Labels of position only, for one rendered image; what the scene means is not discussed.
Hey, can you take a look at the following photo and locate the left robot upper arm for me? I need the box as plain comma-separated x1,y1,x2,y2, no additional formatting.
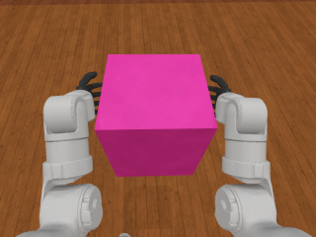
16,184,103,237

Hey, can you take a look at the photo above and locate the right robot hand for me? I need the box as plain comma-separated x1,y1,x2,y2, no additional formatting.
207,75,232,117

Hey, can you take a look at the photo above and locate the left robot forearm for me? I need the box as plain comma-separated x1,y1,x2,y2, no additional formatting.
39,90,96,225

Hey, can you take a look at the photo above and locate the right robot forearm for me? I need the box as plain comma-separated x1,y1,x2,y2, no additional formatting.
215,92,277,218

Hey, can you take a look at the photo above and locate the left robot hand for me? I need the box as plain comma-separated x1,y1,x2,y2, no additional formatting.
76,71,103,115

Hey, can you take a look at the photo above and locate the carton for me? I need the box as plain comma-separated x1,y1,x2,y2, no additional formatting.
94,54,218,177

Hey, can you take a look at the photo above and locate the right robot upper arm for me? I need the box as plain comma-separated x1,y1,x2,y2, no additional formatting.
214,184,312,237

